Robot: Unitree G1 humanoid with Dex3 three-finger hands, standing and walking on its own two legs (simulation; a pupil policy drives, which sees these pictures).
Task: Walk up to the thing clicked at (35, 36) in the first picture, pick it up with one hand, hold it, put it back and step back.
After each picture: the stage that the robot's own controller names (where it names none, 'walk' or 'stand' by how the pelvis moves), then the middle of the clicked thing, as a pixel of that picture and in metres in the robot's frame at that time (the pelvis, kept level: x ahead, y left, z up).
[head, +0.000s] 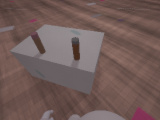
stand; (38, 43) +0.73 +0.62 -0.04
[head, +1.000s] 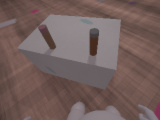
walk; (48, 38) +0.68 +0.45 +0.00
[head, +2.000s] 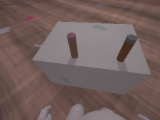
stand; (73, 47) +0.60 +0.19 -0.01
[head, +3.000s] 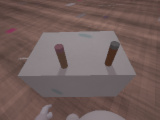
stand; (62, 57) +0.53 +0.27 -0.02
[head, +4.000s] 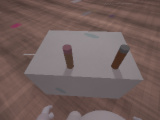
stand; (68, 58) +0.52 +0.22 -0.04
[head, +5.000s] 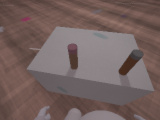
stand; (73, 58) +0.49 +0.18 -0.02
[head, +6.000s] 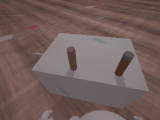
stand; (72, 59) +0.53 +0.20 -0.04
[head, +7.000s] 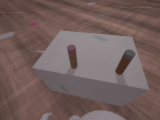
stand; (72, 57) +0.54 +0.19 -0.04
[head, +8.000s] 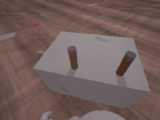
stand; (73, 58) +0.54 +0.19 -0.04
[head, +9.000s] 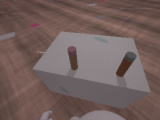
stand; (73, 59) +0.53 +0.19 -0.04
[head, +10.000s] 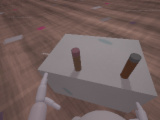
rise first; (76, 60) +0.53 +0.18 -0.04
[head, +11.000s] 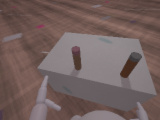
go down; (77, 59) +0.53 +0.18 -0.04
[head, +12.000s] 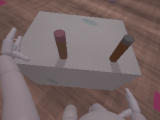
go down; (61, 46) +0.55 +0.18 +0.01
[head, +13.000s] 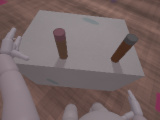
approach; (61, 46) +0.54 +0.18 +0.03
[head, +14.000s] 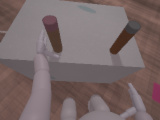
close in; (54, 37) +0.56 +0.18 +0.06
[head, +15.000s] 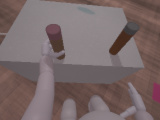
lift; (57, 45) +0.50 +0.16 +0.06
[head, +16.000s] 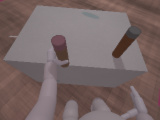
lift; (62, 54) +0.45 +0.16 +0.05
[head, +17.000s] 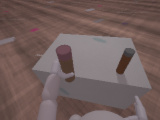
lift; (67, 66) +0.32 +0.15 +0.16
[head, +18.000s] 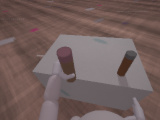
hold; (68, 67) +0.31 +0.15 +0.15
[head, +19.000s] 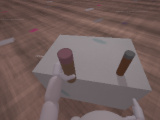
hold; (68, 68) +0.31 +0.15 +0.14
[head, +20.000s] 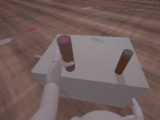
crouch; (67, 56) +0.39 +0.16 +0.17
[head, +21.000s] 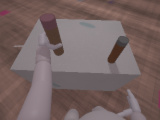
lower; (54, 38) +0.51 +0.19 +0.16
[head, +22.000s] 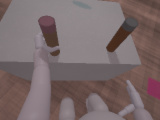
lower; (51, 40) +0.52 +0.17 +0.07
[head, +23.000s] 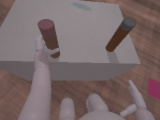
lower; (51, 42) +0.51 +0.17 +0.06
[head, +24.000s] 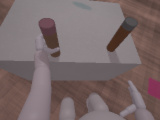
lower; (52, 41) +0.52 +0.17 +0.07
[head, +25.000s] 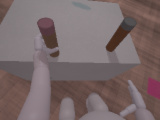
lower; (51, 41) +0.52 +0.17 +0.07
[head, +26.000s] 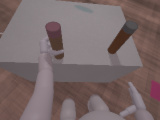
open; (56, 44) +0.51 +0.16 +0.06
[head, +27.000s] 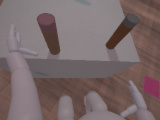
rise; (51, 38) +0.52 +0.17 +0.07
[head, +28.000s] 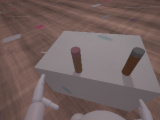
sink last; (77, 61) +0.48 +0.16 +0.01
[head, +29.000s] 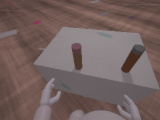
stand; (77, 58) +0.50 +0.15 +0.01
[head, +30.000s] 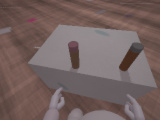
stand; (74, 56) +0.49 +0.16 +0.03
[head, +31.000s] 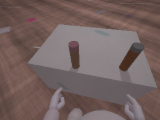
stand; (74, 56) +0.49 +0.16 +0.03
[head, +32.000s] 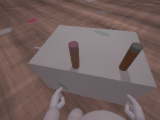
stand; (74, 56) +0.50 +0.16 +0.03
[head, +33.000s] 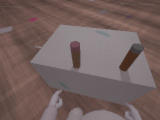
stand; (76, 56) +0.50 +0.15 +0.02
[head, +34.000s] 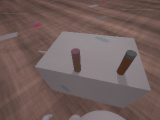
walk; (76, 61) +0.51 +0.15 -0.04
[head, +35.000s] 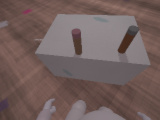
walk; (77, 43) +0.62 +0.15 -0.02
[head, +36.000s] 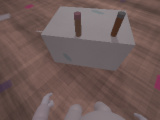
walk; (77, 25) +0.89 +0.17 -0.02
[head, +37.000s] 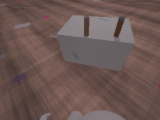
stand; (86, 27) +1.10 +0.14 -0.02
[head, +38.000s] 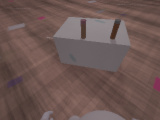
stand; (83, 29) +1.07 +0.14 -0.04
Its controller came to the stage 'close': yes
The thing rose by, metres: 0.21
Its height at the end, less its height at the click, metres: +0.00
